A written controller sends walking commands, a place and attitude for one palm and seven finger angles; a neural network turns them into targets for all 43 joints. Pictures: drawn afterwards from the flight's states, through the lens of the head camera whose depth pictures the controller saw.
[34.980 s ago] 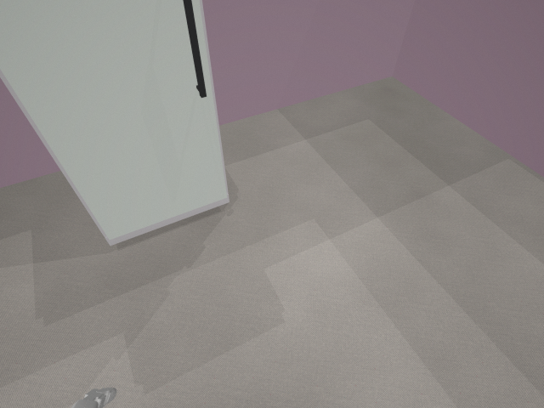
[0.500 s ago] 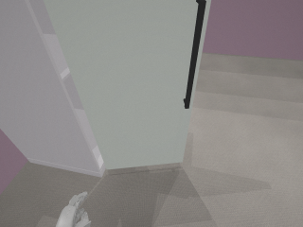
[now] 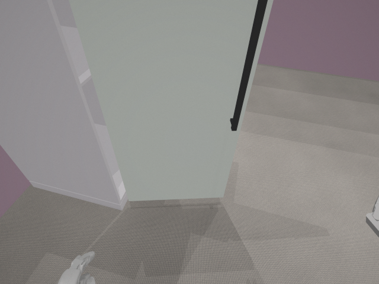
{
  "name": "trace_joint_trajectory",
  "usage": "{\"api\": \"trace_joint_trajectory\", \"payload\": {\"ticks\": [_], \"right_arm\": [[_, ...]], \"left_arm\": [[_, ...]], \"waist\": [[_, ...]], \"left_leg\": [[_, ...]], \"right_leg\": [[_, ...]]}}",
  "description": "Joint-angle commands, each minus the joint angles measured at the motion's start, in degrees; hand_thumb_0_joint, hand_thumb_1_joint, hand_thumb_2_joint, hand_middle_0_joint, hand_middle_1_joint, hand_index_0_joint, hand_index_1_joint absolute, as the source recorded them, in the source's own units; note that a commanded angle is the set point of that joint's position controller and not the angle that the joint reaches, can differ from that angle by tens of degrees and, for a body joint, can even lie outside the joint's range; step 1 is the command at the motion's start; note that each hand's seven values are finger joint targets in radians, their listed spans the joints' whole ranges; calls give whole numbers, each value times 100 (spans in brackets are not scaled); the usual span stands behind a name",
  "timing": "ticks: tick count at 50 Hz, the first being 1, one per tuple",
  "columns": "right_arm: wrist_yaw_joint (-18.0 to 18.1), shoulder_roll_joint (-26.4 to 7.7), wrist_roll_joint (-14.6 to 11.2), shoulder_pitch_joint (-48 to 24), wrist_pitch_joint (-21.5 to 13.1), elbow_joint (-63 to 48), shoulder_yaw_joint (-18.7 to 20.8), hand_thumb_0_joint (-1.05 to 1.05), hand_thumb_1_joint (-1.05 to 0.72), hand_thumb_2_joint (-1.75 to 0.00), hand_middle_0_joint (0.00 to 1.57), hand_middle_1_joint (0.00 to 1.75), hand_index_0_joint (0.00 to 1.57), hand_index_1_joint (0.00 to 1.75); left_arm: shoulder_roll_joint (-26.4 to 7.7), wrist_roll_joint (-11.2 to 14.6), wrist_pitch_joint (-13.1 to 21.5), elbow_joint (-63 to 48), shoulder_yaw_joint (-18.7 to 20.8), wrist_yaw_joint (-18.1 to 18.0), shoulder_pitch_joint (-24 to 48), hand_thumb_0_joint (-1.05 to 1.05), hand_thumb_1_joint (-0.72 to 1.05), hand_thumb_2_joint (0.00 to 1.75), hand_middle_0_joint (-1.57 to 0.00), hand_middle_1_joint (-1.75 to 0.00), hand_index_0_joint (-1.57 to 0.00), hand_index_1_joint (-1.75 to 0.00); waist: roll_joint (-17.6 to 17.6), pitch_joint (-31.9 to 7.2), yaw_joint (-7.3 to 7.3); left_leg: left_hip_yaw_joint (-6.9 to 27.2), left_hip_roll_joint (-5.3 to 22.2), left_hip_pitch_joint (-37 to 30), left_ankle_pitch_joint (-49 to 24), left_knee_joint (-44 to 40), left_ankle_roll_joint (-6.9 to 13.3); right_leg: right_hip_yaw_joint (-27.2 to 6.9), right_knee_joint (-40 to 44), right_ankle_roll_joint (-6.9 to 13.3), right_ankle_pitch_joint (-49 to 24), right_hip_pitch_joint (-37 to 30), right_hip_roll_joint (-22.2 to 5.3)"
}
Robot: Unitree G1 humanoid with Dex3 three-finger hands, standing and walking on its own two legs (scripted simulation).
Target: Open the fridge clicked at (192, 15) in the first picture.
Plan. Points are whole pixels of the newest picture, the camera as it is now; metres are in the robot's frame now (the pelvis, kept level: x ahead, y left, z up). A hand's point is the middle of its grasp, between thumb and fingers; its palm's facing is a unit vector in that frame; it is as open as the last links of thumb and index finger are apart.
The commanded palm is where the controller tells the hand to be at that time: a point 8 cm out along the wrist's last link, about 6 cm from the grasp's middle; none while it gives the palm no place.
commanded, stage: let the arm hang, fingers relaxed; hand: right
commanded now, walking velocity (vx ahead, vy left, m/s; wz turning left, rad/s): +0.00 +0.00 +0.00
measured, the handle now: (244, 73) +0.71 -0.12 +0.12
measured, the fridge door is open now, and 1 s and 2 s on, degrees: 72 72 72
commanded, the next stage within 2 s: look to check the result in 1.06 s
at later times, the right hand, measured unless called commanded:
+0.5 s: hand out of the picture +0.01 -0.21 -0.16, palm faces +0.00 +0.97 -0.23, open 7.2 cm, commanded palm none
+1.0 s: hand out of the picture +0.07 -0.22 -0.16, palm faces -0.03 +0.98 -0.20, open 7.3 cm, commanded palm none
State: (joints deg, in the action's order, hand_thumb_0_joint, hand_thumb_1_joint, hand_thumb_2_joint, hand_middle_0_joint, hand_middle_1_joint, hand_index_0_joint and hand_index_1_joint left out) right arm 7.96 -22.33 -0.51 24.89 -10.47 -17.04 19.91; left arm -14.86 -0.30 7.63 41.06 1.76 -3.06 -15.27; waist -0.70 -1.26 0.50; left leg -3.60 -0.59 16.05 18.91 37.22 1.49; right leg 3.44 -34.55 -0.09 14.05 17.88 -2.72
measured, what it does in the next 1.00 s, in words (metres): shifts its weight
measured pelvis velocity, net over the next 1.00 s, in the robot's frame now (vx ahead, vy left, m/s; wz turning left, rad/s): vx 0.04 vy -0.04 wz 0.01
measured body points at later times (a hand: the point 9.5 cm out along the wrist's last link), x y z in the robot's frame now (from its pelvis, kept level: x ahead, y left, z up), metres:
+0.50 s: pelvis +0.02 -0.02 +0.02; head +0.06 -0.03 +0.46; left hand +0.03 +0.22 -0.14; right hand +0.01 -0.26 -0.14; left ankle +0.01 +0.10 -0.73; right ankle +0.04 -0.13 -0.73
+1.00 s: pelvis +0.04 -0.04 +0.02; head +0.06 -0.05 +0.47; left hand +0.05 +0.19 -0.14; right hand +0.07 -0.27 -0.15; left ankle +0.01 +0.10 -0.73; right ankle +0.04 -0.13 -0.73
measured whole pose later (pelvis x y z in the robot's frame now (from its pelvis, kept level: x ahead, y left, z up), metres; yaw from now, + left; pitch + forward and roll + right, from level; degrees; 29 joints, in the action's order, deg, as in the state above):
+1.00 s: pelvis +0.04 -0.04 +0.02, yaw +0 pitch -1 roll +0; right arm 2.0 -10.2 1.3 11.4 -0.2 64.7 -0.3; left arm -9.1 -1.1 0.0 65.3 0.5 -1.8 -11.6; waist 0.9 2.7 0.8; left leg 1.3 1.4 7.1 14.8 22.5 -1.8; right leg 5.2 -24.0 2.4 13.1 10.4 0.5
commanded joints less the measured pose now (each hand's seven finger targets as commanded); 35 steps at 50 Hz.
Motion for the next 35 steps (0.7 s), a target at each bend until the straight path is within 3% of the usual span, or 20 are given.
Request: {"api": "trace_joint_trajectory", "payload": {"ticks": [1, 2, 3, 4, 5, 6, 7, 8, 11, 12, 14, 15, 16, 19, 23, 30, 35], "right_arm": [[-772, 475, 236, -709, 1173, 3023, -1467, 0, -90, -90, 20, 30, 20, 30], [-788, 452, 218, -723, 1102, 3346, -1526, 0, -90, -90, 20, 30, 20, 30], [-780, 390, 225, -617, 1038, 3774, -1572, 0, -90, -90, 20, 30, 20, 30], [-737, 175, 232, -584, 990, 4177, -1582, 0, -90, -90, 20, 30, 20, 30], [-705, -76, 224, -754, 982, 4588, -1610, 0, -90, -90, 20, 30, 20, 30], [-705, -175, 192, -1198, 1008, 4940, -1701, 0, -90, -90, 20, 30, 20, 30], [-686, -127, 191, -1460, 1034, 5235, -1742, 0, -90, -90, 20, 30, 20, 30], [-667, -70, 190, -1616, 1042, 5534, -1784, 0, -90, -90, 20, 30, 20, 30], [-656, 86, 153, -1485, 1011, 6335, -1856, 0, -90, -90, 20, 30, 20, 30], [-651, 323, 159, -1290, 1003, 6532, -1798, 0, -90, -90, 20, 30, 20, 30], [-643, 425, 158, -1159, 1017, 6800, -1771, 0, -90, -90, 20, 30, 20, 30], [-649, 425, 152, -1152, 1013, 6921, -1795, 0, -90, -90, 20, 30, 20, 30], [-644, 424, 153, -1144, 1002, 7038, -1816, 0, -90, -90, 20, 30, 20, 30], [-651, 493, 150, -1196, 1016, 7330, -1871, 0, -90, -90, 20, 30, 20, 30], [-644, 524, 150, -1129, 1005, 7661, -1915, 0, -90, -90, 20, 30, 20, 30], [-612, 597, 153, -1026, 1001, 7971, -1952, 0, -90, -90, 20, 30, 20, 30], [-596, 637, 161, -1018, 1002, 8049, -1957, 0, -90, -90, 20, 30, 20, 30]], "left_arm": [[-864, -226, -474, -259, 166, 319, 469, 0, 90, 90, -20, -30, -20, -30], [-867, -279, -493, -291, 118, 311, 572, 0, 90, 90, -20, -30, -20, -30], [-866, -257, -527, -279, 69, 294, 704, 0, 90, 90, -20, -30, -20, -30], [-750, -175, -577, -257, 41, 272, 737, 0, 90, 90, -20, -30, -20, -30], [-549, -103, -633, -168, 52, 270, 649, 0, 90, 90, -20, -30, -20, -30], [-533, -106, -744, 73, 68, 281, 408, 0, 90, 90, -20, -30, -20, -30], [-473, -152, -844, 277, 84, 251, 444, 0, 90, 90, -20, -30, -20, -30], [-448, -173, -870, 459, 56, 240, 426, 0, 90, 90, -20, -30, -20, -30], [-436, -126, -806, 898, -20, 201, 476, 0, 90, 90, -20, -30, -20, -30], [-358, -144, -771, 1028, -16, 166, 477, 0, 90, 90, -20, -30, -20, -30], [-286, -147, -789, 1185, 13, 145, 482, 0, 90, 90, -20, -30, -20, -30], [-257, -139, -793, 1278, 6, 143, 430, 0, 90, 90, -20, -30, -20, -30], [-278, -126, -801, 1341, 22, 138, 367, 0, 90, 90, -20, -30, -20, -30], [-238, -115, -815, 1594, 22, 126, 250, 0, 90, 90, -20, -30, -20, -30], [-201, -90, -794, 1831, 15, 114, 113, 0, 90, 90, -20, -30, -20, -30], [-125, -77, -769, 2106, -9, 107, 57, 0, 90, 90, -20, -30, -20, -30], [-77, -77, -754, 2212, -18, 110, 71, 0, 90, 90, -20, -30, -20, -30]], "waist": [[-413, 294, 125], [89, 87, -27], [594, -207, -226], [1349, -385, -282], [1764, -318, -91], [1559, -42, 139], [1385, 296, 178], [1031, 425, 220], [-242, 132, 97], [-540, -79, 14], [-873, -190, -36], [-776, -192, -39], [-410, -259, -44], [-245, -2, 5], [73, 21, 7], [168, 179, 0], [47, 268, 0]], "left_leg": [[477, 107, 852, 1375, 1605, -208], [459, 200, 543, 1172, 1026, -190], [364, 221, -67, 388, 49, -172], [750, 519, -546, -1227, -793, -117], [1548, 1212, -496, -2151, -1227, 120], [1664, 1492, 162, -1458, -1598, 425], [1743, 1341, 603, -972, -1780, 483], [1591, 1129, 659, -947, -1730, 430], [1091, 606, 59, -1190, -1416, 93], [957, 550, -276, -1285, -1410, 65], [836, 493, -591, -1090, -1501, 75], [814, 504, -656, -1057, -1574, 86], [798, 509, -694, -1164, -1636, 83], [758, 516, -522, -921, -1785, 74], [738, 541, -578, -1063, -1819, 50], [726, 575, -496, -1166, -1808, 9], [726, 576, -481, -1124, -1788, -15]], "right_leg": [[-2049, 1478, 1098, -159, 954, -1414], [-1894, 1284, 1047, -692, 802, -1345], [-1424, 779, 805, -1318, 588, -1040], [-845, 119, 446, -1194, 524, -443], [-330, -213, 148, -307, 557, 49], [-219, -253, 52, 600, 237, 214], [-226, -226, 44, 526, -63, 183], [-256, 19, 61, 63, -285, 126], [-554, 760, 120, -1022, -699, -244], [-606, 890, 179, -1123, -689, -354], [-643, 1048, 214, -744, -580, -378], [-639, 1118, 214, -623, -547, -380], [-669, 1088, 216, -737, -659, -393], [-673, 1274, 208, -484, -669, -422], [-642, 1345, 214, -707, -764, -442], [-577, 1415, 225, -957, -907, -444], [-567, 1477, 231, -993, -919, -435]]}}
